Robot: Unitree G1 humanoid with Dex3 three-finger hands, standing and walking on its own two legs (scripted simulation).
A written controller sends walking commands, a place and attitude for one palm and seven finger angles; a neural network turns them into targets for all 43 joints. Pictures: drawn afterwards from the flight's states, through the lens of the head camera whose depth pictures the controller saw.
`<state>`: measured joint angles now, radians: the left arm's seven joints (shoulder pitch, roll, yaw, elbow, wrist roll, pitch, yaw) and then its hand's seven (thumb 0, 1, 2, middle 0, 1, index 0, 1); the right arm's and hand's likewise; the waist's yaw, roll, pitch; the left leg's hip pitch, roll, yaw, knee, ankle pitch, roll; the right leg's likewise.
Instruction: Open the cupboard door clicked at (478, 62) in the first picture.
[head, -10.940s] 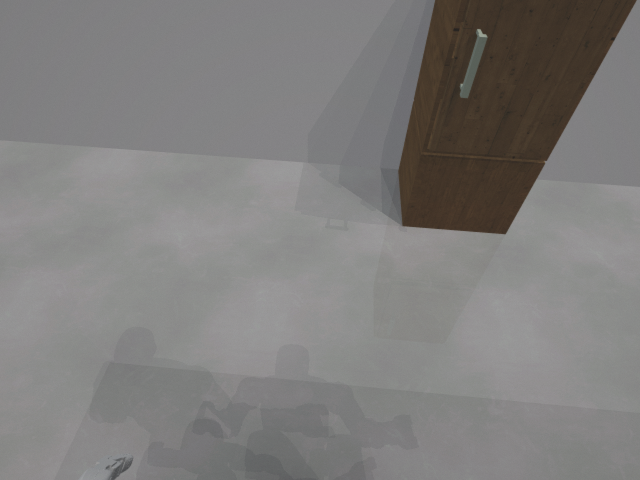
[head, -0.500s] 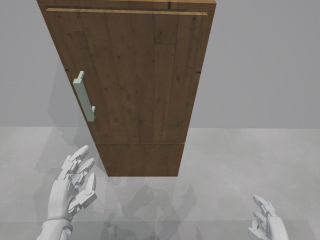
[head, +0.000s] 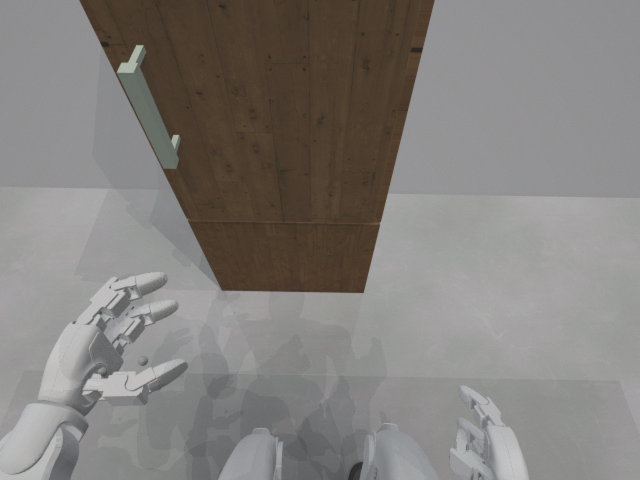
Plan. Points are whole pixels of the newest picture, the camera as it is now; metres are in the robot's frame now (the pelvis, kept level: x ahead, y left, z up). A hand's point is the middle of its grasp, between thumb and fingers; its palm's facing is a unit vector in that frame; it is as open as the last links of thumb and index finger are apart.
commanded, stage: raise the hand with hooked fingers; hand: left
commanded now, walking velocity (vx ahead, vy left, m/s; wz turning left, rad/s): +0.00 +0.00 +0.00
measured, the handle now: (155, 112) +0.60 +0.27 +0.07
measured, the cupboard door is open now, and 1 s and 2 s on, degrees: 0 0 0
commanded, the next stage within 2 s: move the hooked fingers beside the handle in 1.30 s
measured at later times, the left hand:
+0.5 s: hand (44, 327) +0.26 +0.29 +0.08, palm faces +0.07 -1.00 -0.07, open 13.6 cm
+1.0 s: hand (48, 286) +0.31 +0.31 +0.08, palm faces -0.03 -1.00 -0.03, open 14.0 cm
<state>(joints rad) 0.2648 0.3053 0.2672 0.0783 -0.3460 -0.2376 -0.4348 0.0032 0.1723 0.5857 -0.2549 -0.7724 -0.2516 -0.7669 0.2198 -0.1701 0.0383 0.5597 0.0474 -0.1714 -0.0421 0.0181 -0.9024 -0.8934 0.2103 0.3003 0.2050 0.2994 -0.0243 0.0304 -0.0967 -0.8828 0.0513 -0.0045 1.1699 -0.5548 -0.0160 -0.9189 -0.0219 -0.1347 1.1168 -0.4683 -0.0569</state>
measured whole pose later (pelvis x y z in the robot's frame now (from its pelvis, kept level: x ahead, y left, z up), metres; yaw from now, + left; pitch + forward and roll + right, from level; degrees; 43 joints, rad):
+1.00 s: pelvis +0.02 +0.04 +0.03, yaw -1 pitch +14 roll -3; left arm 0.00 0.43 0.42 0.38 -0.36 -0.28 -0.52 -0.02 -0.49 0.30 -0.30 -1.20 -0.30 -1.19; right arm 0.31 -0.29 0.03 0.53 0.03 -0.19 -0.05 0.02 -0.90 -0.89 0.21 0.30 0.20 0.30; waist -0.03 0.01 -0.10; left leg -0.75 0.02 0.03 1.01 -0.51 0.05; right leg -0.77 -0.03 -0.09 0.91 -0.39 0.01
